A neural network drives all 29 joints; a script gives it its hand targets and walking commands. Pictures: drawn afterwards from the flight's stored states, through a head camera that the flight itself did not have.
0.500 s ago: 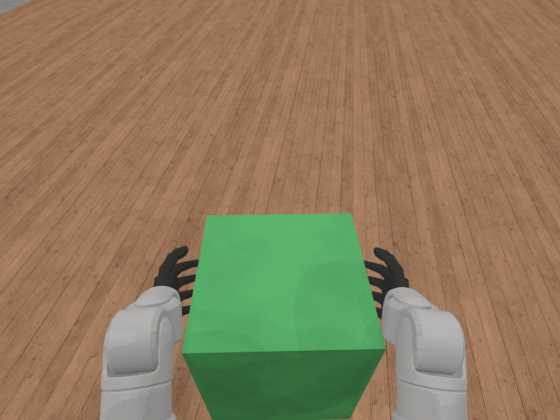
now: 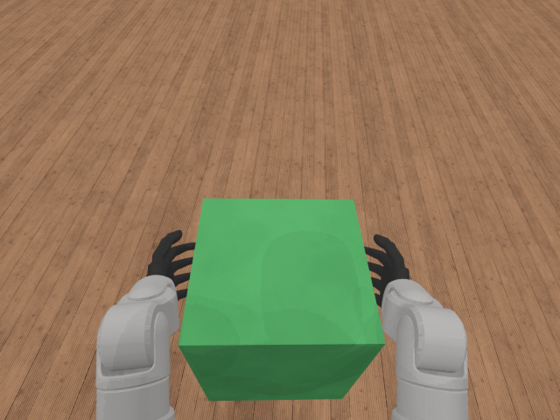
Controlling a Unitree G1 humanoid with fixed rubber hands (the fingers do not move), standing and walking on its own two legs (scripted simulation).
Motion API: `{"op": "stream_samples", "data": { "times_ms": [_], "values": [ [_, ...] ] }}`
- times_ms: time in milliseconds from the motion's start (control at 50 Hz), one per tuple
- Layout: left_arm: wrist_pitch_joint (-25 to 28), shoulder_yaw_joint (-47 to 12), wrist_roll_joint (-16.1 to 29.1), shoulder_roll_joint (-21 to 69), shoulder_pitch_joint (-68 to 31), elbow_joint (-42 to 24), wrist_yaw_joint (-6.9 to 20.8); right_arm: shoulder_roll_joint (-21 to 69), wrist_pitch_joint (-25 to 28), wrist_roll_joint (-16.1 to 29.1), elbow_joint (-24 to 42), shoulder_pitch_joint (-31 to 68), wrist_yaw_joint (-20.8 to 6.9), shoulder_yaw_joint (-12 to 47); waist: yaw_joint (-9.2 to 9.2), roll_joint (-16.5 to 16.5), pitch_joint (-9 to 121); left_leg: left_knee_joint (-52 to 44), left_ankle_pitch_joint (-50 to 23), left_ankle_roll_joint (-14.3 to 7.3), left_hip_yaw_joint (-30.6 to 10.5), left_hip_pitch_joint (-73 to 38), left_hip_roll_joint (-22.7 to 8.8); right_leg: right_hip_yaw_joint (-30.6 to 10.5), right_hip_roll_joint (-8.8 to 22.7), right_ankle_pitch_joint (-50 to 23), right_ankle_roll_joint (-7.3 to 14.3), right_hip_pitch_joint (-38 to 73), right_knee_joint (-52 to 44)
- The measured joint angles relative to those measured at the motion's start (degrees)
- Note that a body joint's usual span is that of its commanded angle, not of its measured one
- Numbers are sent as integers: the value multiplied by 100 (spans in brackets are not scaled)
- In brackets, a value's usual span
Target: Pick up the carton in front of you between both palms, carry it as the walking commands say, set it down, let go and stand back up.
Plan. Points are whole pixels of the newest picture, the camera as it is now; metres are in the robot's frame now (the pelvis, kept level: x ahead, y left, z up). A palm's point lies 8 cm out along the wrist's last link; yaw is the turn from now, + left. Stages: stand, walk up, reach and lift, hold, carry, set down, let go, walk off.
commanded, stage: carry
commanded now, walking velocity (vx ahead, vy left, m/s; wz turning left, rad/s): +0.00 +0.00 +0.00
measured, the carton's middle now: (277, 305) +0.28 +0.00 -0.01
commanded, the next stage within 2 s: hold in 1.94 s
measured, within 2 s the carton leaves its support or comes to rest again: neither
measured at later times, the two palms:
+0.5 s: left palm (176, 219) +0.36 +0.15 +0.09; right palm (383, 221) +0.37 -0.15 +0.09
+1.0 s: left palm (172, 254) +0.32 +0.15 +0.07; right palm (387, 255) +0.32 -0.15 +0.07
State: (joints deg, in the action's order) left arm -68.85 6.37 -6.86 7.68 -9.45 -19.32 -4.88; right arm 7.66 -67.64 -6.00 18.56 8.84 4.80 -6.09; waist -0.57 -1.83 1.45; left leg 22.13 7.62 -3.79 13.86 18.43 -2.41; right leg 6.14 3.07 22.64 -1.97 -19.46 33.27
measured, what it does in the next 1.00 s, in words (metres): steps on the spot: right foot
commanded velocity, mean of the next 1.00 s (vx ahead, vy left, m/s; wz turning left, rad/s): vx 0.00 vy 0.00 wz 0.00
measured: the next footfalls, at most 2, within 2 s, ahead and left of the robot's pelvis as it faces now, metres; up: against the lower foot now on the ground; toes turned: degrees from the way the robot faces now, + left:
right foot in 0.04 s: +0.08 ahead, -0.12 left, +0.00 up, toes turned +8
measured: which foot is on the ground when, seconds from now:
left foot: down 0.00-1.00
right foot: up 0.00-0.02, down 0.04-1.00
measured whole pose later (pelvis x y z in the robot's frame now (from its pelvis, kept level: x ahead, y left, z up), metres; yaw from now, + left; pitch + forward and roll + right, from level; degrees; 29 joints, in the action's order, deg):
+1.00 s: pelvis +0.07 -0.01 -0.01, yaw +1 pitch +2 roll +0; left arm -65.8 5.3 -8.3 7.4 -6.6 -12.6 -3.7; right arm 7.4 -65.9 -8.3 12.9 6.3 3.7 -5.3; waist 0.0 0.0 7.9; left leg 29.6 17.4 -0.8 10.4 14.0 -3.2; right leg 9.2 3.5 18.1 -0.1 -12.9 29.3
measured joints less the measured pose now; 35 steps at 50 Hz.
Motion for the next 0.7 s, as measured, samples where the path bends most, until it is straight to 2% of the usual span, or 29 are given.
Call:
{"op": "stream_samples", "data": {
  "times_ms": [40,60,140,300,700],
  "values": [
    [34,-39,7,0,21,-100,-2,-6,42,17,120,-48,-2,13,-1,-35,10,136,199,52,3,-134,45,119,82,-1107,18,161,-719],
    [55,-75,9,-3,58,-117,-5,-11,48,25,153,-79,-4,10,-7,13,59,240,330,85,-25,-188,28,167,81,-1352,78,266,-765],
    [-15,-98,13,-7,71,-95,-4,-14,-87,-6,197,-83,-6,5,-5,204,402,394,689,197,-98,-400,-54,245,12,-774,199,567,-718],
    [-74,23,-33,0,0,384,40,-1,-233,-125,-255,49,-18,-46,60,232,785,792,1008,411,-238,-449,-123,274,1,-453,145,680,-439],
    [-66,10,-27,1,-10,256,31,0,-201,-111,-137,44,-19,-35,55,196,644,907,1288,346,-367,-424,-101,293,30,-162,165,650,-274]
  ]
}}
